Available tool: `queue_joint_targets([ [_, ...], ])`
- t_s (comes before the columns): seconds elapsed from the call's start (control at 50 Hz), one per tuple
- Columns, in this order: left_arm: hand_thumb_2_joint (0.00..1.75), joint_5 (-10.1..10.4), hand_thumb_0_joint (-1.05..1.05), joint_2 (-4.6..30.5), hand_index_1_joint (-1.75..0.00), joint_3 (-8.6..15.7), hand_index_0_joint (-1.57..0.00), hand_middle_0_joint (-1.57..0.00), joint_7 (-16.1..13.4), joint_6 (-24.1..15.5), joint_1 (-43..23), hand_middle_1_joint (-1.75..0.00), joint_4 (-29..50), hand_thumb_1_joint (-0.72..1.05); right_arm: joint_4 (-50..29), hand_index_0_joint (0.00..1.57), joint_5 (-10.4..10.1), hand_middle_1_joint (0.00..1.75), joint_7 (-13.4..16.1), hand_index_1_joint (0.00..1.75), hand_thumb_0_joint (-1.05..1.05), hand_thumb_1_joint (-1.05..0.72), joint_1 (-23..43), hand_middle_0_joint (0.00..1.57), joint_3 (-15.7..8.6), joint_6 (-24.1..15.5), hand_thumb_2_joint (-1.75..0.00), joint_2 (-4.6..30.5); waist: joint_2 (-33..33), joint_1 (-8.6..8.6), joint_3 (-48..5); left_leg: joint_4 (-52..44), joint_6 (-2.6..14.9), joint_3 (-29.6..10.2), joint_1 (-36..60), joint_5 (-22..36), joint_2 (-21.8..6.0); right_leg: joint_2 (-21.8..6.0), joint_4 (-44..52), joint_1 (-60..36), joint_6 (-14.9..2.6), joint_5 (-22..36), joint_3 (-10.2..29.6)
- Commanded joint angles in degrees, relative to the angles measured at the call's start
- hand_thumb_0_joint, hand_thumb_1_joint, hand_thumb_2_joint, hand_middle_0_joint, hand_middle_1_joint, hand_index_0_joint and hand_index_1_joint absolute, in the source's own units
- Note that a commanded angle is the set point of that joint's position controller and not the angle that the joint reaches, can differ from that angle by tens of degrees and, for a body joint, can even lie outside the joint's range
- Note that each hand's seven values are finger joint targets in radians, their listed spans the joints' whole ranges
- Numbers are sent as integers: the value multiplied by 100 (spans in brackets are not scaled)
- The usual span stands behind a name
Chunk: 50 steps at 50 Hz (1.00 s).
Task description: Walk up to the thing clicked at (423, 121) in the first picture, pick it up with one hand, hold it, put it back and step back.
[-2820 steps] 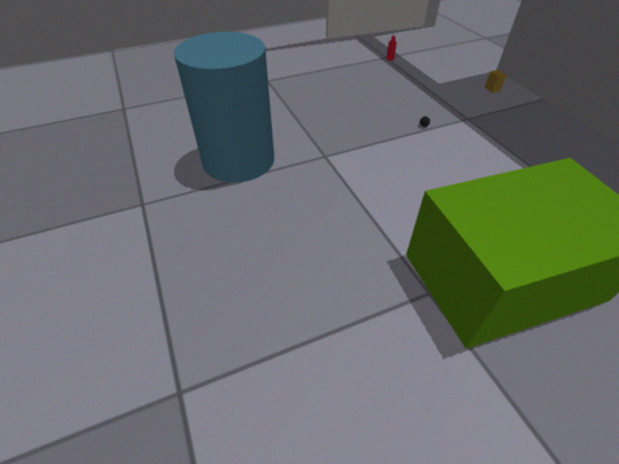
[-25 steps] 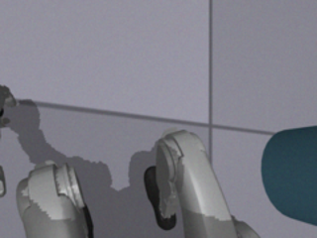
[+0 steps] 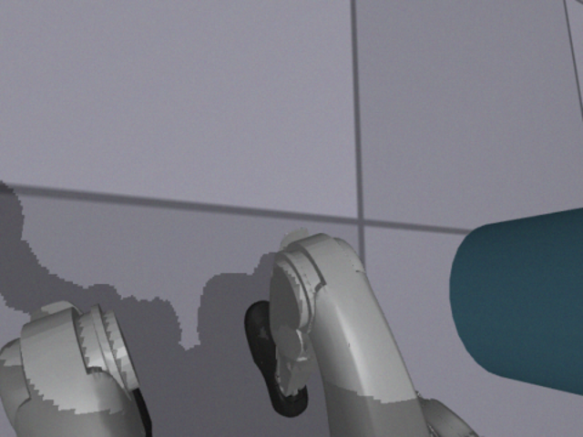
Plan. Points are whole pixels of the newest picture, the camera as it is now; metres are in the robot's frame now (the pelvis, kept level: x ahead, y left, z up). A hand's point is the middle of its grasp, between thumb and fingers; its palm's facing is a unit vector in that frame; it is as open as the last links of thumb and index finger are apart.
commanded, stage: rest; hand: left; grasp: from above
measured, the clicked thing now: out of the picture +0.45 +0.32 -0.25
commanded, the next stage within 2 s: open in 0.54 s
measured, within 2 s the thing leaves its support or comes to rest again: rests again in 0.12 s
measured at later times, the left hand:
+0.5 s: hand out of the picture +0.44 +0.30 -0.24, palm faces -0.44 -0.16 -0.88, open 5.9 cm
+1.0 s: hand out of the picture +0.44 +0.30 -0.24, palm faces -0.43 -0.15 -0.89, open 10.3 cm
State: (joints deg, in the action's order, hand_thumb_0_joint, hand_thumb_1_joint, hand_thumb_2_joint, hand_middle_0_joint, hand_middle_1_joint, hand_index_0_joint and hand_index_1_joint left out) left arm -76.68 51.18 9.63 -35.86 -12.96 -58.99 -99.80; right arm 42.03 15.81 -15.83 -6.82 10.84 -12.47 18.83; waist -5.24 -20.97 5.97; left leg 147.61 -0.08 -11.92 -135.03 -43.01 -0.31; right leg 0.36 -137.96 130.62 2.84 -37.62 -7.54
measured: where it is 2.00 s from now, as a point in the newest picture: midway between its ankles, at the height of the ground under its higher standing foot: (214, 416)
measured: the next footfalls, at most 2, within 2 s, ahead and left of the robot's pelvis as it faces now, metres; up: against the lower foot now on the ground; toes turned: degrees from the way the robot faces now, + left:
none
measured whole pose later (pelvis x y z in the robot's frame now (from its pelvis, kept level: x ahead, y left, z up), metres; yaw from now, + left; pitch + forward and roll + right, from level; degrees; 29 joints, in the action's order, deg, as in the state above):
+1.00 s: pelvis -0.01 +0.00 +0.00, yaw -2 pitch +27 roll -14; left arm -75.2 56.4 7.7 -38.4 -12.7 -61.2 -103.1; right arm 39.7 16.5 -17.7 -4.8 16.0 -16.3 20.6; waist -7.7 -22.5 9.4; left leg 148.3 0.1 -14.4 -134.0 -42.9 -0.7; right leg 1.4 -136.5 128.8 3.5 -36.2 -9.6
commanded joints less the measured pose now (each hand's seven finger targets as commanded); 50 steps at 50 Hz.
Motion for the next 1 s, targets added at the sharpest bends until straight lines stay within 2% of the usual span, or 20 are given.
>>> queue_joint_targets([
  [0.0, 48, 100, 0, 1310, -53, -1, -104, -99, -321, -35, -1628, -58, 772, 71, -14, 20, -18, 30, 15, 30, 0, -90, -1053, 20, -478, -64, -90, 1828, 2828, -167, -3741, -1650, 49, 578, 2835, 1470, -53, 303, 1101, -2057, -386, 1492, -664],
  [0.04, 50, 50, 0, 1286, -55, -67, -105, -100, -331, -14, -1638, -60, 537, 71, 12, 20, -6, 30, -17, 30, 0, -91, -1035, 20, -433, -86, -90, 1819, 2752, -258, -3671, -1599, 40, 563, 2811, 1479, -69, 306, 1035, -2056, -387, 1539, -663],
  [0.1, 49, 66, 0, 1556, -54, 153, -105, -100, -414, -3, -1556, -59, 570, 72, 13, 20, 12, 30, -27, 30, 0, -90, -1073, 20, -433, -114, -90, 1894, 2807, -179, -3680, -1659, 33, 522, 2836, 1481, -73, 303, 1071, -2066, -386, 1512, -696],
  [0.14, 47, 47, 0, 1327, -53, -62, -105, -100, -381, 3, -1697, -58, 491, 71, -29, 20, 27, 30, -69, 30, 0, -91, -981, 20, -383, -148, -90, 1847, 2791, -310, -3520, -1580, 36, 511, 2766, 1467, -90, 313, 1046, -2070, -376, 1559, -682],
  [0.2, 46, 119, 0, 1373, -54, -52, -104, -99, -402, 10, -1624, -59, 493, 70, -61, 20, 28, 30, -83, 30, 0, -91, -999, 20, -335, -170, -90, 1868, 2775, -290, -3683, -1560, 51, 532, 2787, 1537, -94, 350, 1091, -2279, -380, 1616, -677],
  [0.22, 47, 130, 0, 1608, -54, 87, -104, -99, -449, 5, -1597, -59, 519, 70, 7, 20, 27, 30, -70, 30, 0, -91, -1053, 20, -344, -169, -90, 1924, 2828, -237, -3758, -1615, 48, 511, 2804, 1613, -99, 355, 1133, -2328, -379, 1663, -695],
  [0.26, 47, 122, 0, 1518, -53, -36, -104, -99, -424, 33, -1628, -58, 453, 70, -25, 20, 17, 30, -82, 30, 0, -91, -943, 20, -296, -180, -90, 1894, 2793, -258, -3629, -1587, 44, 494, 2749, 1532, -108, 357, 1101, -2268, -382, 1614, -694],
  [0.28, 47, 104, 0, 1661, -55, 113, -104, -99, -438, 39, -1560, -60, 387, 71, 13, 20, 41, 30, -81, 30, 0, -91, -1060, 20, -311, -176, -90, 1928, 2830, -297, -3600, -1589, 40, 497, 2784, 1563, -103, 338, 1091, -2251, -374, 1630, -722],
  [0.34, 50, 158, 0, 1405, -55, -158, -104, -99, -383, 10, -1728, -60, 404, 70, -62, 20, 30, 30, -95, 30, 0, -91, -889, 20, -284, -217, -90, 1940, 2793, -355, -3463, -1544, 40, 458, 2734, 1429, -129, 362, 1103, -2166, -372, 1538, -715],
  [0.36, 51, 152, 0, 1655, -55, 29, -103, -99, -419, 18, -1674, -59, 367, 68, -3, 20, 26, 30, -84, 30, 0, -91, -943, 20, -250, -224, -90, 1982, 2780, -336, -3452, -1576, 31, 412, 2750, 1474, -126, 334, 1066, -2161, -367, 1583, -752],
  [0.42, 50, 123, 0, 1552, -54, -156, -105, -101, -411, -26, -1720, -58, 465, 70, -89, 20, 9, 30, -97, 30, 0, -91, -846, 20, -220, -245, -90, 1970, 2851, -314, -3487, -1581, 18, 407, 2789, 1498, -139, 373, 1062, -2236, -386, 1575, -725],
  [0.46, 48, 125, 0, 1726, -54, 37, -106, -101, -448, -20, -1586, -59, 346, 73, -69, 20, 50, 30, -116, 30, 0, -91, -1003, 20, -193, -250, -90, 2015, 2779, -377, -3446, -1540, 42, 448, 2754, 1545, -119, 348, 1100, -2312, -353, 1636, -755],
  [0.5, 47, 137, 0, 1567, -52, -119, -108, -103, -415, -12, -1648, -57, 277, 73, -71, 20, 44, 30, -124, 30, 0, -91, -863, 20, -176, -283, -90, 1999, 2704, -403, -3302, -1516, 39, 415, 2698, 1439, -135, 354, 1073, -2218, -351, 1565, -759],
  [0.62, 49, 110, 0, 1607, -54, -203, -108, -103, -438, -37, -1611, -59, 124, 75, -135, 20, 71, 30, -119, 30, 0, -91, -833, 20, -97, -317, -90, 2066, 2615, -466, -3167, -1515, 57, 395, 2597, 1252, -133, 381, 1150, -2218, -341, 1419, -779],
  [0.68, 43, 168, 0, 1459, -53, -355, -84, -79, -421, -16, -1660, -58, 159, 51, -176, 20, 45, 30, -128, 30, 0, -90, -724, 20, -90, -379, -90, 2075, 2640, -439, -3082, -1584, 33, 331, 2634, 1099, -142, 360, 1104, -2059, -349, 1274, -804],
  [0.72, 43, 189, 0, 1716, -55, -164, -68, -63, -461, -18, -1640, -60, 174, 35, -134, 20, 24, 30, -132, 30, 0, -90, -810, 20, -45, -390, -90, 2092, 2640, -430, -3155, -1600, 25, 287, 2699, 1259, -155, 360, 1111, -2142, -339, 1414, -830],
  [0.74, 43, 176, 0, 1698, -55, -231, -62, -57, -473, -33, -1698, -60, 315, 27, -139, 20, 25, 30, -123, 30, 0, -90, -813, 20, -91, -374, -90, 2139, 2718, -400, -3299, -1632, 19, 294, 2712, 1308, -165, 390, 1138, -2199, -352, 1427, -815],
  [0.84, 58, 252, 0, 1645, -67, -227, -47, -45, -450, 0, -1650, -70, 197, -5, -127, 20, 20, 30, -135, 30, 0, -90, -785, 20, -78, -404, -90, 2097, 2707, -419, -3167, -1619, 17, 300, 2654, 1243, -169, 383, 1164, -2228, -345, 1404, -801],
  [0.94, 69, 250, 0, 1716, -77, -147, -36, -33, -448, 42, -1484, -79, 149, -19, -119, 20, 24, 30, -144, 30, 0, -90, -835, 20, -29, -367, -90, 2051, 2757, -366, -3354, -1615, -2, 282, 2760, 1529, -178, 399, 1121, -2333, -352, 1638, -830],
  [0.98, 73, 268, 0, 1603, -79, -241, -33, -32, -389, 31, -1585, -81, 129, -21, -147, 20, 35, 30, -163, 30, 0, -90, -812, 20, 40, -377, -90, 1996, 2659, -468, -3123, -1551, 22, 296, 2608, 1417, -160, 365, 1126, -2251, -327, 1579, -835],
])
